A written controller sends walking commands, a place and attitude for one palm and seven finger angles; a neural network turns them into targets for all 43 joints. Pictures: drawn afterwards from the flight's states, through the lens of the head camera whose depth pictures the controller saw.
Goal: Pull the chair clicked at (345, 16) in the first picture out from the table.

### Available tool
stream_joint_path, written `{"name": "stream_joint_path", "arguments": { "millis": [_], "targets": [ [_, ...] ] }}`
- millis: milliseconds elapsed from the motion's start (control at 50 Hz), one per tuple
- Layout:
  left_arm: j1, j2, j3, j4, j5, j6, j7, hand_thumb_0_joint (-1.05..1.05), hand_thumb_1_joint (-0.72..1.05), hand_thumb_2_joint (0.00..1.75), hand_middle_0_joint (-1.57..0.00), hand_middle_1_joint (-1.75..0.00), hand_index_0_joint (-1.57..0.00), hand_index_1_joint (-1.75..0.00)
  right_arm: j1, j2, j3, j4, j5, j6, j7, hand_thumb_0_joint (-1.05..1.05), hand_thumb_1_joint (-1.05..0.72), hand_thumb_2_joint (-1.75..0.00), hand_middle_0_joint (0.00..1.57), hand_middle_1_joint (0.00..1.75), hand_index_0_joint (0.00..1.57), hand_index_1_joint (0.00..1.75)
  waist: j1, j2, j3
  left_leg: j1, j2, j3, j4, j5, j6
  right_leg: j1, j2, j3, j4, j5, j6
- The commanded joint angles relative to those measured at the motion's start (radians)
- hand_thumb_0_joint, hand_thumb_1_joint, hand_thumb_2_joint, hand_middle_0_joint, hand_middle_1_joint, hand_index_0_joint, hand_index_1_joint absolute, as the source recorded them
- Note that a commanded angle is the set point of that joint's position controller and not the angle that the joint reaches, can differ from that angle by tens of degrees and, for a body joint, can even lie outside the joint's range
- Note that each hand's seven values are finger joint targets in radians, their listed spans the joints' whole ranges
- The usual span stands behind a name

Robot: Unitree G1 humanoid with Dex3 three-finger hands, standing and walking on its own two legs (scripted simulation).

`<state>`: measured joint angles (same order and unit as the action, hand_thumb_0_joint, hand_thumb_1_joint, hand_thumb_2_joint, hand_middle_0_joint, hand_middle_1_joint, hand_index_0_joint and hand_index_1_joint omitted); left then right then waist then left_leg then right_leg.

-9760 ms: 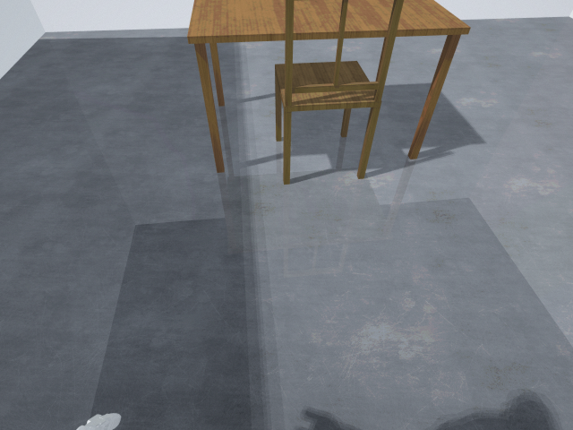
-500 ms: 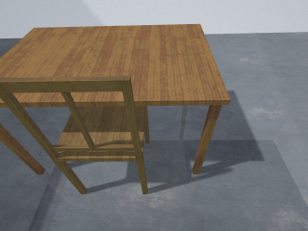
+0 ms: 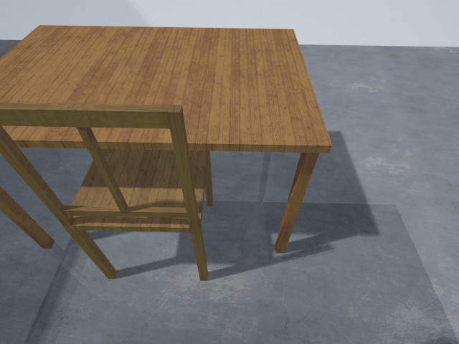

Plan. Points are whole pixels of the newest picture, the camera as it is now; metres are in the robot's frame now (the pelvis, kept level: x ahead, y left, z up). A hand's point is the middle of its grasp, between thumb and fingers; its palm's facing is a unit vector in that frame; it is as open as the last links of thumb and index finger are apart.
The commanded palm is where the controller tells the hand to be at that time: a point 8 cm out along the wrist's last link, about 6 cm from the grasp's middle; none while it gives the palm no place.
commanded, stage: look again from close up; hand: left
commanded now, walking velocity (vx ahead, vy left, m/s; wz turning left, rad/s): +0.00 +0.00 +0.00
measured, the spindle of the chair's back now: (106, 173) +0.50 +0.35 -0.06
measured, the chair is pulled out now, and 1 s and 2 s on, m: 0.00 0.00 0.00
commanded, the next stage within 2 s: shuffle to correct the standing spot in 0.34 s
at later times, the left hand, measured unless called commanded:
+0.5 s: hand out of the picture +0.00 +0.17 -0.18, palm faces +0.03 -0.98 -0.18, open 7.3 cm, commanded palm none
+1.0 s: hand out of the picture +0.01 +0.12 -0.19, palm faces +0.09 -0.99 -0.13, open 7.3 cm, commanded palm none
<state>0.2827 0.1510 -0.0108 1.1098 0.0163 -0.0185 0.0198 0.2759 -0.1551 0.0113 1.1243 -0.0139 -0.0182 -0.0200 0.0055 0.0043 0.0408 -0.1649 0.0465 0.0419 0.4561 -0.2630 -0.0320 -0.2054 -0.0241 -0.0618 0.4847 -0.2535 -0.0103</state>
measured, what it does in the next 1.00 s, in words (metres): steps on the spot: left foot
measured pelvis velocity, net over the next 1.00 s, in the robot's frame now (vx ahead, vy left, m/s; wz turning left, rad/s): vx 0.08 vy -0.02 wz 0.01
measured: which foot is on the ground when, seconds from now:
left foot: down 0.00-0.78, up 0.80-0.96, down 0.98-1.00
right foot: down 0.00-1.00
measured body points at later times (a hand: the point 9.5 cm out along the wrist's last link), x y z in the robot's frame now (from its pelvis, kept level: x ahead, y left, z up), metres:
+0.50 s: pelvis +0.01 +0.00 +0.00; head +0.02 +0.00 +0.45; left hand +0.00 +0.22 -0.16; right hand +0.00 -0.21 -0.16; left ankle -0.01 +0.14 -0.74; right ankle +0.01 -0.11 -0.74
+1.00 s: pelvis +0.08 -0.02 -0.01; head +0.11 -0.01 +0.43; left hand +0.01 +0.17 -0.18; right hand +0.12 -0.25 -0.17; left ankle +0.09 +0.08 -0.74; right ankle +0.01 -0.11 -0.74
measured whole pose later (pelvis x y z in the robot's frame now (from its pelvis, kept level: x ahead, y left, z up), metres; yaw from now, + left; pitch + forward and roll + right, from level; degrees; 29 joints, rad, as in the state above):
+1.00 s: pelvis +0.08 -0.02 -0.01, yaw +1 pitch +0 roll +0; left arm 0.41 0.10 0.01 1.12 0.02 -0.02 0.03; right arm 0.23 -0.16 -0.02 1.09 -0.01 -0.03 -0.05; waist 0.03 -0.02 0.07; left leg -0.29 0.03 0.10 0.60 -0.24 0.02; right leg -0.14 0.01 -0.09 0.58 -0.43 -0.04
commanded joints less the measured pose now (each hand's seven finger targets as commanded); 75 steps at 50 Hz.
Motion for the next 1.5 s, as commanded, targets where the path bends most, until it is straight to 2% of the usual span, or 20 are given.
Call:
{"name": "stream_joint_path", "arguments": {
  "millis": [0, 420, 560, 660, 720, 760, 800, 840, 880, 920, 940, 960, 980, 1040, 1120, 1160, 1220, 1280, 1360, 1480],
  "targets": [
    [0.05, 0.114, 0.027, -0.031, -0.006, -0.012, 0.011, 0.0, 0.9, 0.9, -0.2, -0.3, -0.2, -0.3, 0.057, -0.077, -0.014, -0.025, 0.002, -0.01, -0.008, 0.0, -0.9, -0.9, 0.2, 0.3, 0.2, 0.3, -0.002, -0.018, 0.032, -0.046, 0.042, -0.039, -0.078, 0.085, 0.043, -0.015, -0.093, 0.101, -0.124, 0.074, -0.022],
    [0.068, 0.091, 0.029, -0.028, -0.005, -0.008, 0.012, 0.0, 0.9, 0.9, -0.2, -0.3, -0.2, -0.3, 0.077, -0.061, -0.016, -0.009, 0.002, -0.013, -0.013, 0.0, -0.9, -0.9, 0.2, 0.3, 0.2, 0.3, 0.003, 0.003, 0.037, -0.043, 0.054, -0.049, -0.095, 0.125, 0.046, 0.002, -0.079, 0.081, -0.109, 0.113, -0.019],
    [0.077, 0.066, 0.041, -0.036, 0.008, 0.008, -0.005, 0.0, 0.9, 0.9, -0.2, -0.3, -0.2, -0.3, 0.114, -0.091, -0.035, -0.008, -0.012, 0.001, -0.009, 0.0, -0.9, -0.9, 0.2, 0.3, 0.2, 0.3, -0.011, 0.066, 0.112, -0.114, 0.107, -0.134, -0.17, -0.268, 0.093, -0.094, -0.023, 0.017, -0.014, -0.196, -0.029],
    [0.1, 0.049, 0.051, -0.047, 0.013, 0.004, -0.017, 0.0, 0.9, 0.9, -0.2, -0.3, -0.2, -0.3, 0.135, -0.101, -0.05, -0.02, -0.014, -0.008, -0.018, 0.0, -0.9, -0.9, 0.2, 0.3, 0.2, 0.3, -0.004, 0.097, 0.129, -0.13, 0.149, -0.165, -0.136, -0.147, 0.124, -0.099, -0.009, -0.007, 0.05, -0.11, -0.037],
    [0.188, 0.074, 0.064, -0.021, 0.01, -0.008, -0.014, 0.0, 0.9, 0.9, -0.2, -0.3, -0.2, -0.3, 0.117, -0.07, -0.046, -0.036, -0.011, -0.019, -0.023, 0.0, -0.9, -0.9, 0.2, 0.3, 0.2, 0.3, 0.025, -0.057, 0.057, -0.185, 0.072, -0.042, 0.063, 0.02, 0.094, 0.057, -0.071, 0.09, -0.023, 0.036, -0.069],
    [0.295, 0.133, 0.083, 0.014, 0.009, -0.015, -0.003, 0.0, 0.9, 0.9, -0.2, -0.3, -0.2, -0.3, 0.052, -0.023, -0.035, -0.072, -0.009, -0.023, -0.02, 0.0, -0.9, -0.9, 0.2, 0.3, 0.2, 0.3, 0.065, -0.272, 0.028, -0.381, -0.022, 0.088, 0.348, -0.229, 0.051, 0.226, -0.23, 0.277, -0.117, 0.365, -0.155],
    [0.325, 0.098, 0.071, 0.028, 0.015, -0.025, 0.012, 0.0, 0.9, 0.9, -0.2, -0.3, -0.2, -0.3, -0.031, -0.021, -0.034, -0.103, -0.005, -0.022, -0.019, 0.0, -0.9, -0.9, 0.2, 0.3, 0.2, 0.3, 0.08, -0.171, 0.042, -0.465, 0.004, 0.017, 0.548, -0.332, 0.047, 0.255, -0.299, 0.314, -0.1, 0.775, -0.24],
    [0.261, 0.082, 0.062, 0.013, 0.016, -0.026, 0.027, 0.0, 0.9, 0.9, -0.2, -0.3, -0.2, -0.3, -0.026, 0.01, -0.027, -0.091, 0.006, -0.022, -0.016, 0.0, -0.9, -0.9, 0.2, 0.3, 0.2, 0.3, 0.048, -0.088, 0.024, -0.404, 0.02, 0.007, 0.463, -0.313, 0.039, 0.232, -0.282, 0.232, -0.058, 0.924, -0.226],
    [0.181, 0.081, 0.051, -0.016, 0.014, -0.021, 0.029, 0.0, 0.9, 0.9, -0.2, -0.3, -0.2, -0.3, 0.014, 0.029, -0.019, -0.069, 0.014, -0.017, -0.014, 0.0, -0.9, -0.9, 0.2, 0.3, 0.2, 0.3, 0.005, -0.087, -0.007, -0.226, -0.001, 0.035, 0.234, -0.162, 0.032, 0.14, -0.212, 0.131, -0.031, 0.85, -0.173],
    [0.119, 0.087, 0.047, -0.038, 0.0, -0.016, 0.03, 0.0, 0.9, 0.9, -0.2, -0.3, -0.2, -0.3, 0.122, 0.012, -0.024, -0.025, 0.015, -0.019, -0.019, 0.0, -0.9, -0.9, 0.2, 0.3, 0.2, 0.3, -0.052, -0.073, -0.039, 0.038, -0.03, 0.052, -0.004, 0.2, 0.035, 0.009, -0.129, 0.067, 0.061, 0.672, -0.099],
    [0.131, 0.073, 0.048, -0.046, -0.009, -0.011, 0.032, 0.0, 0.9, 0.9, -0.2, -0.3, -0.2, -0.3, 0.166, -0.037, -0.031, -0.017, 0.008, -0.024, -0.027, 0.0, -0.9, -0.9, 0.2, 0.3, 0.2, 0.3, -0.053, -0.002, -0.083, 0.136, 0.044, -0.002, -0.004, 0.468, 0.063, -0.032, -0.09, 0.058, 0.119, 0.498, -0.054],
    [0.16, 0.038, 0.042, -0.046, -0.015, -0.003, 0.036, 0.0, 0.9, 0.9, -0.2, -0.3, -0.2, -0.3, 0.159, -0.084, -0.036, -0.025, 0.007, -0.027, -0.034, 0.0, -0.9, -0.9, 0.2, 0.3, 0.2, 0.3, -0.033, 0.113, -0.108, 0.167, 0.189, -0.15, 0.011, 0.796, 0.144, -0.086, -0.048, 0.031, 0.144, 0.211, -0.007],
    [0.176, 0.018, 0.037, -0.045, -0.011, 0.006, 0.042, 0.0, 0.9, 0.9, -0.2, -0.3, -0.2, -0.3, 0.13, -0.102, -0.039, -0.036, 0.011, -0.018, -0.035, 0.0, -0.9, -0.9, 0.2, 0.3, 0.2, 0.3, -0.012, 0.143, -0.1, 0.121, 0.271, -0.179, -0.02, 0.934, 0.213, -0.069, -0.029, 0.024, 0.181, -0.187, 0.009],
    [0.157, 0.024, 0.034, -0.031, 0.0, 0.027, 0.039, 0.0, 0.9, 0.9, -0.2, -0.3, -0.2, -0.3, 0.02, -0.085, -0.032, -0.064, 0.007, -0.013, -0.044, 0.0, -0.9, -0.9, 0.2, 0.3, 0.2, 0.3, 0.009, 0.214, 0.017, 0.046, 0.252, -0.164, -0.073, 0.934, 0.229, -0.108, -0.048, 0.046, 0.231, -0.283, 0.016],
    [0.177, 0.036, 0.042, -0.029, 0.004, 0.022, 0.03, 0.0, 0.9, 0.9, -0.2, -0.3, -0.2, -0.3, -0.022, -0.117, -0.051, -0.093, 0.007, -0.002, -0.041, 0.0, -0.9, -0.9, 0.2, 0.3, 0.2, 0.3, 0.024, 0.052, -0.062, 0.09, 0.192, -0.097, 0.025, 0.825, 0.176, -0.043, -0.046, 0.039, 0.04, -0.001, 0.014],
    [0.153, 0.068, 0.049, -0.048, 0.012, 0.014, 0.031, 0.0, 0.9, 0.9, -0.2, -0.3, -0.2, -0.3, -0.038, -0.102, -0.064, -0.114, 0.01, 0.007, -0.032, 0.0, -0.9, -0.9, 0.2, 0.3, 0.2, 0.3, 0.013, -0.064, -0.094, 0.021, 0.101, -0.036, 0.076, 0.478, 0.1, -0.004, -0.102, 0.12, 0.0, 0.361, -0.008],
    [0.095, 0.094, 0.047, -0.079, 0.011, 0.007, 0.029, 0.0, 0.9, 0.9, -0.2, -0.3, -0.2, -0.3, -0.04, -0.044, -0.058, -0.115, 0.003, 0.029, -0.019, 0.0, -0.9, -0.9, 0.2, 0.3, 0.2, 0.3, -0.001, -0.204, -0.037, -0.073, 0.002, 0.023, 0.11, 0.06, 0.04, 0.0, -0.208, 0.187, -0.056, 0.533, -0.083],
    [0.069, 0.105, 0.045, -0.095, 0.007, 0.005, 0.029, 0.0, 0.9, 0.9, -0.2, -0.3, -0.2, -0.3, -0.05, -0.03, -0.048, -0.111, 0.002, 0.033, -0.013, 0.0, -0.9, -0.9, 0.2, 0.3, 0.2, 0.3, 0.001, -0.164, -0.02, -0.11, 0.0, 0.008, 0.116, -0.043, 0.031, 0.014, -0.206, 0.188, -0.076, 0.512, -0.1],
    [0.035, 0.106, 0.042, -0.11, 0.0, 0.005, 0.024, 0.0, 0.9, 0.9, -0.2, -0.3, -0.2, -0.3, -0.031, -0.049, -0.041, -0.089, 0.002, 0.025, -0.013, 0.0, -0.9, -0.9, 0.2, 0.3, 0.2, 0.3, -0.005, -0.07, 0.001, -0.017, 0.044, -0.022, 0.015, 0.165, 0.039, -0.054, -0.14, 0.141, -0.092, 0.312, -0.044],
    [0.044, 0.108, 0.036, -0.081, -0.006, 0.003, 0.017, 0.0, 0.9, 0.9, -0.2, -0.3, -0.2, -0.3, -0.011, -0.058, -0.025, -0.055, -0.001, 0.017, -0.012, 0.0, -0.9, -0.9, 0.2, 0.3, 0.2, 0.3, 0.006, 0.0, 0.058, -0.032, 0.059, -0.036, -0.056, 0.121, 0.04, -0.043, -0.102, 0.131, -0.181, 0.069, -0.02]
  ]
}}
